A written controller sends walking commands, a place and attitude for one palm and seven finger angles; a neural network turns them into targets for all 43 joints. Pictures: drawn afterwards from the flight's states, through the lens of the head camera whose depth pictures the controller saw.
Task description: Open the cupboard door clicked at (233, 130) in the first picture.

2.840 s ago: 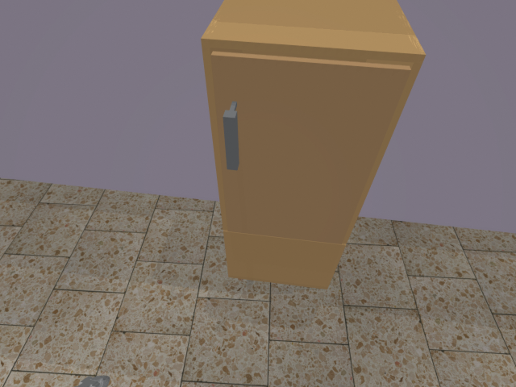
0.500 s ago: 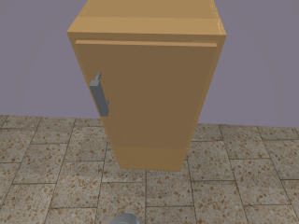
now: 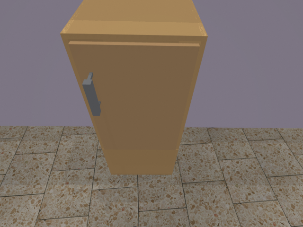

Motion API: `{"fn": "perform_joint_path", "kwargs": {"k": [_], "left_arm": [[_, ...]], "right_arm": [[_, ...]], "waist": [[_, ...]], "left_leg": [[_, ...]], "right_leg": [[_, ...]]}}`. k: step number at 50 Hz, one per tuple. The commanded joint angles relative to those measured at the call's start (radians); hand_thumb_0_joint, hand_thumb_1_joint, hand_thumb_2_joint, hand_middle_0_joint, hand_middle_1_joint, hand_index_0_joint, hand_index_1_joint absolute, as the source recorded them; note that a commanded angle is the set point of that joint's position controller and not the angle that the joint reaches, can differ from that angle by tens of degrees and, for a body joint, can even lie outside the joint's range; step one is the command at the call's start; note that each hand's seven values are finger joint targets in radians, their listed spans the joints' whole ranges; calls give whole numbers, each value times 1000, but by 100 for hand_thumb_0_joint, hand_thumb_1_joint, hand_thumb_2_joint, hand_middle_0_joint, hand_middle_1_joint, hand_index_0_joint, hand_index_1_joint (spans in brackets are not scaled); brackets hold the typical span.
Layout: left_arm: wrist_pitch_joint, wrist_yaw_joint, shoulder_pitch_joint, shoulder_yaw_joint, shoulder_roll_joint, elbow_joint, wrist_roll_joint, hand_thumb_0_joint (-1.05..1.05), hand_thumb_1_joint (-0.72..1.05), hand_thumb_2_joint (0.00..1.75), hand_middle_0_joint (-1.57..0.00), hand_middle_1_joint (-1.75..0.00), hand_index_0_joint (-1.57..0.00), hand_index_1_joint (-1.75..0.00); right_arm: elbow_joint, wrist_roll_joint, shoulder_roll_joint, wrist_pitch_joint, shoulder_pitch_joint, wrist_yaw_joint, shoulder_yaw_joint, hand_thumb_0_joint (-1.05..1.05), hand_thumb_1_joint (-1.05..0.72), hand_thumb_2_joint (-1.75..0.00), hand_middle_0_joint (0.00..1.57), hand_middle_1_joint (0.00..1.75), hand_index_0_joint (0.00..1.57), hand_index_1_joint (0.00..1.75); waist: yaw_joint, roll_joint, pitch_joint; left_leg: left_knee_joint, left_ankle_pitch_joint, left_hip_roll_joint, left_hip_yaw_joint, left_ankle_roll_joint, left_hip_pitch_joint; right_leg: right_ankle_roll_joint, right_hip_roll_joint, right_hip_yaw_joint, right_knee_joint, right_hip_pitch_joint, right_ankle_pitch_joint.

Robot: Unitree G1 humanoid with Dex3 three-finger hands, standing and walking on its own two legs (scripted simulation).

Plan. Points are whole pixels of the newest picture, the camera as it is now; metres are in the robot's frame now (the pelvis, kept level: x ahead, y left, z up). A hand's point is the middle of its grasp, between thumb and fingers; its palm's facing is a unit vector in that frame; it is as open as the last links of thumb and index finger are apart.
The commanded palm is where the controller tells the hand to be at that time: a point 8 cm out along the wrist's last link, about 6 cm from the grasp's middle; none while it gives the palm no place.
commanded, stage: come to a stop and stand still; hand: left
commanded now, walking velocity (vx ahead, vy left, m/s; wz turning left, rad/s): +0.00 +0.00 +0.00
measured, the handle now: (93, 94) +0.52 +0.22 +0.04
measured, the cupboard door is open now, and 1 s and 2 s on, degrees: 0 0 0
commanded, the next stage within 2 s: look again from close up in 0.92 s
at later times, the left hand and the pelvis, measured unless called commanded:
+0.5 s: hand out of the picture -0.06 +0.14 -0.17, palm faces +0.08 -0.99 -0.13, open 7.3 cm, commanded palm none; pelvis -0.04 -0.01 +0.01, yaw +0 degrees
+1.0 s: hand out of the picture -0.10 +0.16 -0.16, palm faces +0.06 -0.98 -0.16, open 7.3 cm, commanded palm none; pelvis -0.07 +0.00 +0.01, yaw +0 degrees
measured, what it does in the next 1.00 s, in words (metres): steps on the spot: right foot, then left foot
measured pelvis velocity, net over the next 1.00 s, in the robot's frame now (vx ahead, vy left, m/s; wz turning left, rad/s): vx -0.07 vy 0.00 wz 0.01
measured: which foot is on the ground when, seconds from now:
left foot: down 0.00-0.06, up 0.08-0.30, down 0.32-1.00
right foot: up 0.00-0.02, down 0.04-1.00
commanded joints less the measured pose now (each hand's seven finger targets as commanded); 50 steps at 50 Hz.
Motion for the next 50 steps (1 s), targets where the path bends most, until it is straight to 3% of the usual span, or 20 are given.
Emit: {"fn": "perform_joint_path", "kwargs": {"k": [1,2,3,4,5,7,8,11,13,14,15,16,18,19,20,27,31,39,45,50], "left_arm": [[-19,13,266,15,84,29,11,0,90,90,-20,-30,-20,-30],[-26,17,221,20,148,10,16,0,90,90,-20,-30,-20,-30],[-25,20,99,16,169,-32,14,0,90,90,-20,-30,-20,-30],[-38,27,-4,15,143,-52,9,0,90,90,-20,-30,-20,-30],[-45,27,-50,14,124,-58,3,0,90,90,-20,-30,-20,-30],[-61,20,-31,-2,82,-36,-3,0,90,90,-20,-30,-20,-30],[-68,20,-1,-5,74,-19,-2,0,90,90,-20,-30,-20,-30],[-74,18,149,-6,73,45,2,0,90,90,-20,-30,-20,-30],[-75,17,176,-7,76,75,0,0,90,90,-20,-30,-20,-30],[-76,18,166,-7,71,86,-7,0,90,90,-20,-30,-20,-30],[-77,16,172,-12,50,95,-15,0,90,90,-20,-30,-20,-30],[-78,15,191,-15,24,100,-21,0,90,90,-20,-30,-20,-30],[-74,18,190,-18,7,114,-15,0,90,90,-20,-30,-20,-30],[-68,18,160,-19,10,131,-18,0,90,90,-20,-30,-20,-30],[-64,17,143,-18,19,131,-18,0,90,90,-20,-30,-20,-30],[-56,9,149,-30,2,166,-8,0,90,90,-20,-30,-20,-30],[-56,8,147,-29,5,161,-6,0,90,90,-20,-30,-20,-30],[-61,7,148,-28,14,151,-5,0,90,90,-20,-30,-20,-30],[-68,9,156,-30,13,152,-7,0,90,90,-20,-30,-20,-30],[-69,11,158,-31,11,155,-7,0,90,90,-20,-30,-20,-30]], "right_arm": [[-35,12,-104,7,60,-2,-37,0,-90,-90,20,30,20,30],[-50,19,-38,14,56,-2,-25,0,-90,-90,20,30,20,30],[-60,9,-65,19,33,0,-33,0,-90,-90,20,30,20,30],[-36,6,-83,25,50,7,-37,0,-90,-90,20,30,20,30],[-7,6,-69,29,78,8,-34,0,-90,-90,20,30,20,30],[27,8,-55,15,145,8,-26,0,-90,-90,20,30,20,30],[34,12,-46,8,153,7,-20,0,-90,-90,20,30,20,30],[27,13,-29,-9,87,-7,-4,0,-90,-90,20,30,20,30],[47,17,-22,-19,99,-16,5,0,-90,-90,20,30,20,30],[71,18,-16,-28,142,-21,11,0,-90,-90,20,30,20,30],[95,18,-31,-42,171,-25,15,0,-90,-90,20,30,20,30],[108,15,-63,-55,177,-33,14,0,-90,-90,20,30,20,30],[125,11,-84,-55,172,-41,13,0,-90,-90,20,30,20,30],[140,12,-67,-57,167,-42,20,0,-90,-90,20,30,20,30],[143,14,-63,-56,167,-42,22,0,-90,-90,20,30,20,30],[144,16,-45,-43,133,-38,29,0,-90,-90,20,30,20,30],[137,13,-52,-42,145,-33,29,0,-90,-90,20,30,20,30],[126,13,-62,-43,153,-26,27,0,-90,-90,20,30,20,30],[135,15,-57,-48,166,-25,29,0,-90,-90,20,30,20,30],[142,16,-47,-48,176,-25,31,0,-90,-90,20,30,20,30]], "waist": [[45,-51,-19],[24,-261,34],[18,-223,96],[-14,-209,96],[-30,-200,106],[-48,-144,101],[-44,-135,92],[33,-168,55],[38,-182,15],[21,-156,-19],[22,-103,-53],[37,-31,-89],[41,-9,-80],[33,74,-69],[32,90,-51],[33,5,116],[31,-6,121],[28,-22,77],[25,-24,42],[24,-34,59]], "left_leg": [[-99,-422,70,-145,-61,-51],[108,-376,-23,-66,-108,-68],[300,-387,-13,-98,-97,-42],[409,-337,8,-145,-79,-1],[474,-293,4,-140,-76,7],[517,-247,7,-105,-83,-15],[466,-251,18,-96,-85,-24],[250,-340,27,-61,-96,-14],[67,-294,28,-55,-97,76],[-41,-176,31,-66,-93,165],[-88,3,64,-114,-76,253],[-53,202,127,-154,-52,318],[-8,257,161,-142,-45,315],[-41,266,146,-147,-39,296],[-68,247,145,-149,-35,268],[-152,-154,111,-151,-42,156],[-176,-225,106,-159,-39,142],[-179,-261,99,-164,-38,145],[-154,-182,96,-154,-40,176],[-147,-170,95,-148,-42,169]], "right_leg": [[-70,-63,57,-437,150,61],[-148,-252,320,-562,-14,-160],[-212,-361,367,-617,-201,-184],[-199,-311,298,-609,-274,-151],[-172,-246,227,-585,-273,-53],[-143,-175,107,-501,-177,179],[-134,-169,91,-476,-122,266],[-157,-197,125,-380,55,537],[-146,-190,122,-319,100,635],[-119,-171,113,-284,86,631],[-79,-123,89,-250,63,618],[-47,-88,66,-245,41,578],[-36,-71,61,-275,36,477],[-28,-72,39,-263,54,460],[-21,-67,31,-265,76,425],[-16,-64,48,-349,14,283],[-14,-64,51,-354,6,253],[-14,-68,55,-356,8,229],[-17,-73,57,-351,8,261],[-17,-75,58,-354,0,257]]}}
